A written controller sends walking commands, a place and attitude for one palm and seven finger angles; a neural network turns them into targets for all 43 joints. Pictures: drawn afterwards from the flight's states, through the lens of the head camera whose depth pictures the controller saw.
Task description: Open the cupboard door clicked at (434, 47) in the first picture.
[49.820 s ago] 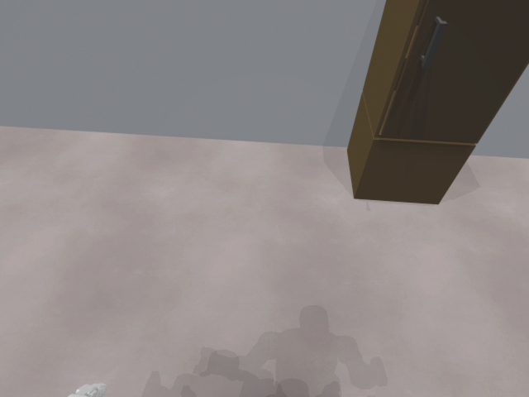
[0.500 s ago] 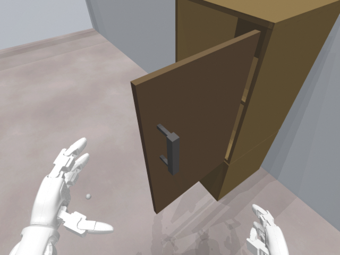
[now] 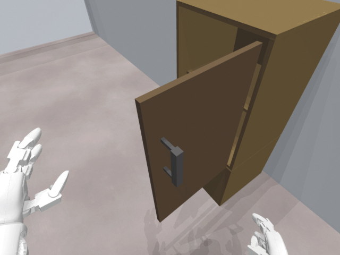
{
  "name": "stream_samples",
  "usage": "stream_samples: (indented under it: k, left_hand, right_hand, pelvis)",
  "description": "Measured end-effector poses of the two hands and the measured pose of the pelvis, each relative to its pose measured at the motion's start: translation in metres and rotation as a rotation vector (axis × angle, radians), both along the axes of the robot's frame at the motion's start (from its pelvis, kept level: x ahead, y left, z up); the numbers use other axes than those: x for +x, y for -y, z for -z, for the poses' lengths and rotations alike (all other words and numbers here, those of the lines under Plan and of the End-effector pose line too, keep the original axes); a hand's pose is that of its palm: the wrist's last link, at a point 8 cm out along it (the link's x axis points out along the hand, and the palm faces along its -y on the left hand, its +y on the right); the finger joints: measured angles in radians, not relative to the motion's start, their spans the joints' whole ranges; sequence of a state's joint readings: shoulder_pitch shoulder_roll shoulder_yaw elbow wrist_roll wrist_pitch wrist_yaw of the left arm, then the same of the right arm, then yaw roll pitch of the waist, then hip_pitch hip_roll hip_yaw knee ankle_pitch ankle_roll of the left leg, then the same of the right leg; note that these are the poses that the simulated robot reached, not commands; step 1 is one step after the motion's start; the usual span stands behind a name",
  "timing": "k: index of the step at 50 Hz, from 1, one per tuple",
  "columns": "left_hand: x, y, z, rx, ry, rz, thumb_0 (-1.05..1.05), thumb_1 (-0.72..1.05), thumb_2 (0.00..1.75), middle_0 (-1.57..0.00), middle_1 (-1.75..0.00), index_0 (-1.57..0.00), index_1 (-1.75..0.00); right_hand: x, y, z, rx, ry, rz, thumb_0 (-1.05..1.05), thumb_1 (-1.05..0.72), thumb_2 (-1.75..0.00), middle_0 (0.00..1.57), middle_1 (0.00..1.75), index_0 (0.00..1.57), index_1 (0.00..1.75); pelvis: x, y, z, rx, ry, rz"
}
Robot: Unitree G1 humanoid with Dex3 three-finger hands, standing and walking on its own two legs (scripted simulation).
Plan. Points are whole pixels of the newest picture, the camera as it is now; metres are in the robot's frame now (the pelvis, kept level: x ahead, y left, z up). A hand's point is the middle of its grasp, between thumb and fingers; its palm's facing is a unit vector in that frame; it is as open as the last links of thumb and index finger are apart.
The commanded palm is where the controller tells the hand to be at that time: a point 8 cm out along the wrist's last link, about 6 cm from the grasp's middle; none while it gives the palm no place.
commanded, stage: draw the hand back to the body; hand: left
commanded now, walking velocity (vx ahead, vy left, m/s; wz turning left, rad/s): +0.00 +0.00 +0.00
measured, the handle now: (171, 162) +0.33 +0.04 +0.05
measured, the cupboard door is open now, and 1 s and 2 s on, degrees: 94 94 94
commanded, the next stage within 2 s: step back with the hand held close in 0.46 s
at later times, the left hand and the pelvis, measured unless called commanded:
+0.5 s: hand (50, 187) +0.19 +0.24 +0.15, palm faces +0.45 -0.80 -0.40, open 7.4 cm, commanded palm +0.14 +0.28 +0.16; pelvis +0.00 -0.02 +0.00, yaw +0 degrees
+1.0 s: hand (36, 200) +0.16 +0.25 +0.15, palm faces +0.32 -0.80 -0.51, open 7.4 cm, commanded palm +0.10 +0.30 +0.17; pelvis -0.05 +0.00 +0.00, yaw -2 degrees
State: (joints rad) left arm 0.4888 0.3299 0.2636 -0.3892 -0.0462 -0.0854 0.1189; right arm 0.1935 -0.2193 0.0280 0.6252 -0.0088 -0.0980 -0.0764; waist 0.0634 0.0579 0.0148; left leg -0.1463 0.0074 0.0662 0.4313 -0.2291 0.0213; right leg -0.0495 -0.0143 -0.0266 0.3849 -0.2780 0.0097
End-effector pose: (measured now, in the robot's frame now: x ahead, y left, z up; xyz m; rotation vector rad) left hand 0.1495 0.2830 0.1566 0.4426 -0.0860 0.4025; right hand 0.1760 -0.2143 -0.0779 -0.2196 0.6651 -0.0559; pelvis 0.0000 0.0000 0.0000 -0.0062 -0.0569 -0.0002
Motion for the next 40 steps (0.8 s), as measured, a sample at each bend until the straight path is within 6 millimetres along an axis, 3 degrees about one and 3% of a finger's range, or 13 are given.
stream_samples:
  k: [7,14,31,35,40]
  left_hand:
    - [-0.004,-0.011,-0.014,0.038,0.039,-0.058,0.0,0.69,0.82,-0.2,-0.3,-0.2,-0.3]
    - [-0.004,-0.003,-0.006,0.003,0.024,-0.064,0.01,0.83,0.88,-0.21,-0.3,-0.21,-0.3]
    - [-0.009,0.009,-0.012,0.023,0.035,-0.043,0.01,0.89,0.9,-0.21,-0.3,-0.21,-0.3]
    - [-0.007,0.006,-0.022,0.088,0.049,-0.014,0.01,0.89,0.9,-0.21,-0.3,-0.21,-0.3]
    - [-0.004,0.004,-0.019,0.115,0.005,0.034,0.01,0.89,0.9,-0.21,-0.3,-0.21,-0.3]
  right_hand:
    - [0.003,0.009,0.0,-0.003,-0.007,0.008,0.01,-0.9,-0.9,0.2,0.3,0.21,0.3]
    - [0.001,0.018,0.001,-0.008,-0.015,0.013,0.01,-0.9,-0.9,0.2,0.3,0.2,0.3]
    - [-0.006,0.03,0.003,-0.002,-0.013,0.028,0.01,-0.9,-0.9,0.2,0.3,0.2,0.3]
    - [-0.008,0.033,0.001,-0.007,-0.023,0.052,0.01,-0.9,-0.9,0.2,0.3,0.21,0.3]
    - [-0.019,0.038,-0.001,-0.019,-0.033,0.107,0.01,-0.9,-0.9,0.2,0.3,0.21,0.3]
  pelvis:
    - [0.001,0.006,-0.001,0.0,0.005,-0.001]
    - [-0.001,0.012,-0.001,0.001,0.007,-0.002]
    - [-0.005,0.022,-0.002,-0.002,0.013,0.0]
    - [-0.009,0.021,-0.001,-0.011,-0.021,0.009]
    - [-0.018,0.013,-0.001,-0.009,-0.046,0.026]
